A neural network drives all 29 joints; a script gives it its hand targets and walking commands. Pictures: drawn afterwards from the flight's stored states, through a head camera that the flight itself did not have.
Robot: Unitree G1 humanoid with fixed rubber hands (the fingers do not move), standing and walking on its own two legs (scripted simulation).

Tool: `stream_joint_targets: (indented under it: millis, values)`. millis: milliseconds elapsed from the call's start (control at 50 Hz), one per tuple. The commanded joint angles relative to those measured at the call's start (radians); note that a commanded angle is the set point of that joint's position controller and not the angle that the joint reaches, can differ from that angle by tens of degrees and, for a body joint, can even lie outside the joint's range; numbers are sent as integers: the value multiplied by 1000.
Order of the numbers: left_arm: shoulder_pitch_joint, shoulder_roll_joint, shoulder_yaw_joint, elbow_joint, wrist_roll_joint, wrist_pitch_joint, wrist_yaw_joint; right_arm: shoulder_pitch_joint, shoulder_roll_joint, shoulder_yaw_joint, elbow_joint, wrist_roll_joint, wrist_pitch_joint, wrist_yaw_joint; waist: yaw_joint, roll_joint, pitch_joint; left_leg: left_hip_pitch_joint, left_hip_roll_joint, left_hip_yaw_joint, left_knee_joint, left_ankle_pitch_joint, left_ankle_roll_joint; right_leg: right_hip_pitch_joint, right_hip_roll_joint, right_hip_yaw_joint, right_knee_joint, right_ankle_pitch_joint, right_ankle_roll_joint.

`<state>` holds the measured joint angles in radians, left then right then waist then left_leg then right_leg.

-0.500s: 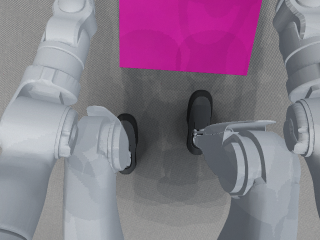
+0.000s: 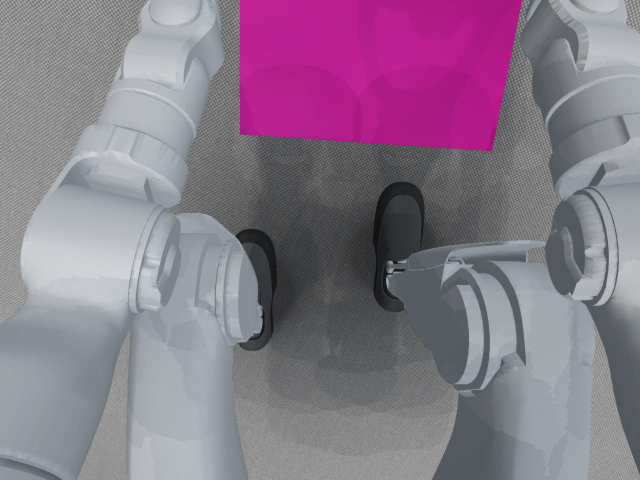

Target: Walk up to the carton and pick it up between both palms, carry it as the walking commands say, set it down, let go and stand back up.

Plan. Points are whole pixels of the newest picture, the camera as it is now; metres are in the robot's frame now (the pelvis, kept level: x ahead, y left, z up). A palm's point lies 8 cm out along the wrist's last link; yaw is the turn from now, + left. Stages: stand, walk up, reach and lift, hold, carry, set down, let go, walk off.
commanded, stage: reach and lift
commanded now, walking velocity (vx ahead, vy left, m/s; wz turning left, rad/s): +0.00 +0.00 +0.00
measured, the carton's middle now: (366, 37) +0.50 -0.03 -0.26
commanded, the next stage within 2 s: none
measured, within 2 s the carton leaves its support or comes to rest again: leaves its support in 0.52 s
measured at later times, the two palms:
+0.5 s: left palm out of the picture +0.54 +0.13 -0.18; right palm out of the picture +0.55 -0.18 -0.18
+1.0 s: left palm out of the picture +0.52 +0.13 -0.14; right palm out of the picture +0.54 -0.17 -0.13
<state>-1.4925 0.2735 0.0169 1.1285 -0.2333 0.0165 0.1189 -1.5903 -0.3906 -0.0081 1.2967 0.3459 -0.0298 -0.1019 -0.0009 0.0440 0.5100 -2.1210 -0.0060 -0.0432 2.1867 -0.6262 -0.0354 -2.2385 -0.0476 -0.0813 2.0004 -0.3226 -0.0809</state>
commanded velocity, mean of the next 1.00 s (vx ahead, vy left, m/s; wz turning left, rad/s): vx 0.00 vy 0.00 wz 0.00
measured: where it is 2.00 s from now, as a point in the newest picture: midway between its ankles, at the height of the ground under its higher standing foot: (322, 289)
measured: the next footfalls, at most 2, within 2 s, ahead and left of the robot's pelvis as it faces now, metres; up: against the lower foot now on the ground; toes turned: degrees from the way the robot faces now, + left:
none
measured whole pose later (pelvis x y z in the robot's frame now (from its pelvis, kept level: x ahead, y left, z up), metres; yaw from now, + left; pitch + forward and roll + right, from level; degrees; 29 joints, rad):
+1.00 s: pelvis -0.01 +0.00 -0.01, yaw +0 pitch +23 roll +0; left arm -1.42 0.25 0.02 1.03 -0.23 0.23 0.18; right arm -1.52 -0.36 -0.02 1.16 0.32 0.18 -0.19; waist 0.00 0.05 0.53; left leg -1.99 -0.01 -0.04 2.23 -0.63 -0.04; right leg -2.12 -0.03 -0.07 2.04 -0.32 -0.08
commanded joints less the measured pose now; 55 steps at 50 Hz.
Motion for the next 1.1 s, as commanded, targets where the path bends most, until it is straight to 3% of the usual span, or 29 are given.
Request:
stream_joint_targets:
  millis: [0,40,120,200,220,260,280,300,380,420,440,480,500,540,580,600,660,680,800,820,840,860,900,920,960,980,1000,1040,1080]
  values:
    - [-393,-813,-108,-157,23,11,-213,-261,867,130,-86,-108,57,206,-34,-25,-1248,65,-113,125,-185,93,13,789,120,104,-6,55,49]
    - [-439,-845,-136,-188,-4,18,-227,-273,894,153,-120,-103,65,217,-49,-37,-1282,122,-107,101,-176,157,12,769,113,90,30,104,49]
    - [-397,-852,-95,-173,22,30,-238,-326,918,177,-165,-92,78,228,11,-47,-1250,57,-109,117,-173,107,26,803,114,130,18,53,49]
    - [-436,-846,-133,-233,-3,33,-247,-296,958,180,-156,-86,90,224,-41,-73,-1292,73,-103,123,-175,113,26,840,107,116,7,47,55]
    - [-445,-848,-130,-267,0,32,-245,-359,984,226,-247,-56,86,227,10,-88,-1395,96,-99,124,-165,146,27,919,110,128,22,96,65]
    - [-413,-924,-182,-267,-30,41,-240,-368,959,234,-285,-43,78,223,-15,-42,-1486,170,-119,139,-152,195,18,944,121,106,35,161,53]
    - [-464,-922,-220,-329,-47,40,-236,-401,972,254,-372,-14,71,212,-13,-64,-1641,222,-112,136,-149,263,14,1027,122,99,44,264,57]
    - [-489,-908,-182,-352,-51,38,-229,-441,980,285,-399,19,74,205,2,-82,-1684,236,-106,128,-153,242,22,1082,124,124,32,209,74]
    - [-543,-932,-278,-489,-97,39,-215,-389,1002,272,-404,27,85,183,-76,-51,-1888,354,-117,139,-154,284,22,1151,141,89,32,281,68]
    - [-617,-901,-287,-612,-113,40,-191,-487,989,305,-545,75,82,171,-50,-28,-2092,474,-120,139,-173,368,20,1259,150,95,36,364,71]
    - [-575,-908,-279,-540,-103,45,-188,-475,982,316,-513,66,84,170,-51,-54,-2038,444,-115,151,-156,333,23,1210,149,88,30,299,78]
    - [-593,-928,-263,-619,-108,51,-189,-474,1041,335,-574,75,99,166,-46,-82,-2153,469,-116,162,-142,363,23,1339,145,120,6,348,81]
    - [-607,-959,-253,-544,-92,53,-187,-440,1043,274,-491,27,99,167,-74,-65,-2017,417,-123,143,-179,299,32,1185,155,84,12,298,65]
    - [-698,-975,-251,-659,-95,58,-191,-465,1070,279,-563,35,113,160,-77,-65,-2131,451,-118,150,-169,337,24,1312,156,117,-10,326,67]
    - [-768,-994,-252,-668,-138,60,-193,-529,1024,255,-591,14,112,147,-130,-58,-2121,431,-136,141,-172,287,29,1324,158,115,-27,271,51]
    - [-810,-965,-264,-733,-142,54,-189,-531,1058,264,-632,23,115,151,-122,-90,-2166,460,-131,142,-184,279,34,1336,158,94,-24,273,58]
    - [-820,-947,-222,-709,-93,72,-194,-587,1083,238,-597,19,130,158,-66,-44,-2085,493,-122,147,-216,216,41,1260,161,101,-52,143,51]
    - [-832,-993,-236,-668,-97,80,-195,-555,1056,196,-527,-22,139,152,-126,-31,-1991,420,-127,150,-215,175,35,1199,163,88,-55,118,39]
    - [-828,-1036,-216,-632,-68,108,-208,-645,1094,204,-551,-36,154,173,-83,-28,-1982,439,-137,152,-248,142,31,1177,154,79,-73,72,40]
    - [-849,-1047,-235,-672,-86,112,-214,-626,1091,197,-567,-53,166,175,-106,-22,-2062,496,-132,132,-263,173,27,1228,150,61,-48,111,42]
    - [-795,-1040,-223,-659,-70,115,-218,-593,1137,212,-556,-46,172,181,-70,-33,-2052,483,-130,151,-246,148,31,1226,152,90,-73,39,49]
    - [-821,-1071,-213,-648,-67,122,-217,-601,1140,185,-529,-53,180,180,-97,-38,-1997,463,-135,144,-254,154,32,1203,145,78,-75,61,44]
    - [-862,-1046,-217,-721,-84,120,-224,-654,1172,229,-633,-42,186,177,-62,-72,-2143,452,-148,155,-227,180,44,1304,157,114,-80,102,48]
    - [-862,-1065,-231,-720,-90,130,-224,-653,1165,215,-669,-47,190,176,-96,-48,-2181,496,-145,161,-244,193,34,1314,164,77,-68,120,51]
    - [-864,-1041,-214,-730,-73,142,-222,-603,1215,202,-594,-41,219,176,-59,-50,-2145,469,-145,157,-237,164,45,1293,159,111,-82,72,52]
    - [-829,-1060,-212,-783,-85,151,-224,-663,1219,243,-744,-20,218,177,-52,-77,-2307,548,-147,150,-238,231,48,1405,166,116,-76,137,56]
    - [-894,-1023,-196,-776,-69,151,-225,-660,1220,237,-670,-19,234,176,-39,-84,-2219,476,-142,160,-241,175,50,1347,165,110,-84,83,61]
    - [-888,-1071,-224,-782,-78,171,-236,-651,1193,231,-732,-52,247,180,-95,-96,-2286,498,-151,157,-243,176,47,1400,160,112,-96,101,55]
    - [-864,-1107,-227,-782,-73,188,-235,-650,1251,246,-742,-27,263,187,-67,-76,-2336,510,-143,163,-258,169,52,1435,163,113,-107,89,61]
